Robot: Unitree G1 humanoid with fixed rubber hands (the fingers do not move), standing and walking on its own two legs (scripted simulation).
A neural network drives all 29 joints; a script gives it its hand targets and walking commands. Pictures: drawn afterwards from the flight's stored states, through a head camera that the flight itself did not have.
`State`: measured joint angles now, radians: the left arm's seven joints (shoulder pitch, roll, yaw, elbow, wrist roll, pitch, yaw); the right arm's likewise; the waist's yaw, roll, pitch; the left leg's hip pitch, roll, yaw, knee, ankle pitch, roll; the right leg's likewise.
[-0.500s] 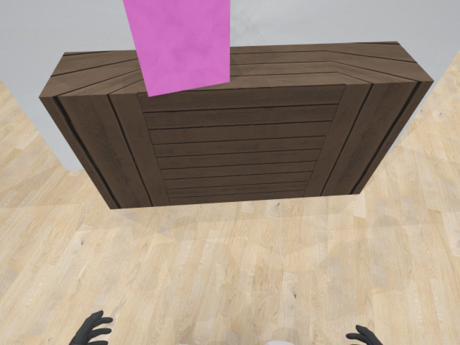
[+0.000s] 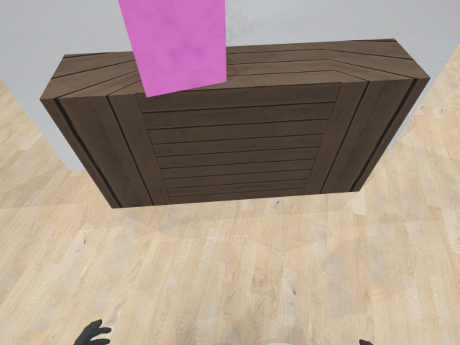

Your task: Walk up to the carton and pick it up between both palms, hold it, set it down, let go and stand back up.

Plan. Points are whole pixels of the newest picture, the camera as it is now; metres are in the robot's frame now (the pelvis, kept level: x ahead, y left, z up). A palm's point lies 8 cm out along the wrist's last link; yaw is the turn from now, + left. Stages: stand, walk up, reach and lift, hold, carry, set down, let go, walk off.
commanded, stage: stand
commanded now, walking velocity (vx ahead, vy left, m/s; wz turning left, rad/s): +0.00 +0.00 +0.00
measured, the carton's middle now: (175, 33) +0.95 +0.15 +0.07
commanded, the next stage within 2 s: walk up in 0.30 s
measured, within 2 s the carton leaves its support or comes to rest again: neither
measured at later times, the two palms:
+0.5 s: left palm out of the picture +0.11 +0.28 -0.10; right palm out of the picture +0.06 -0.26 -0.12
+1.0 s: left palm out of the picture +0.15 +0.40 -0.11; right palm (349, 328) +0.15 -0.21 -0.09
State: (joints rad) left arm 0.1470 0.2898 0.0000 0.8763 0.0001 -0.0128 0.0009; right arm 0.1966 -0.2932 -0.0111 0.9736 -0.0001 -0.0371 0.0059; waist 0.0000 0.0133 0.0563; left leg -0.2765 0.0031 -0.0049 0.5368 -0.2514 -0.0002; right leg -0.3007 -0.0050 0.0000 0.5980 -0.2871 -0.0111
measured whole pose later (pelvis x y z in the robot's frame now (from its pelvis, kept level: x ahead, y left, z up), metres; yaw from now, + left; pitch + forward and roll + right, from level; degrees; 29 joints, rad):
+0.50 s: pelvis +0.00 +0.01 +0.01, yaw +0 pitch -1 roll +1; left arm 0.13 0.29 0.00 0.94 0.00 -0.01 0.00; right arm 0.20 -0.29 -0.01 1.01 0.00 -0.04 0.01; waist 0.00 0.01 0.06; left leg -0.24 0.00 0.00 0.47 -0.23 -0.01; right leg -0.25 -0.01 0.00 0.51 -0.25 -0.01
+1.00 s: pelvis +0.09 +0.10 +0.01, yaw +1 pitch -2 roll -2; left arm 0.25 0.38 0.00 0.94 0.00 -0.05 -0.03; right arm 0.27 -0.37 -0.06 0.92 0.00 -0.05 0.05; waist 0.00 0.01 0.06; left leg -0.22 0.02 0.02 0.52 -0.26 0.03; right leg -0.44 -0.03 0.00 0.95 -0.41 -0.02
